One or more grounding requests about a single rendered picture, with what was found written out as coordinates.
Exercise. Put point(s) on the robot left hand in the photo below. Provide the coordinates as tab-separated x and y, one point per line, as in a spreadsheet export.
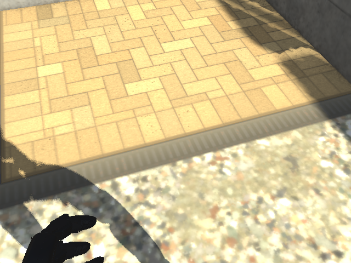
48	247

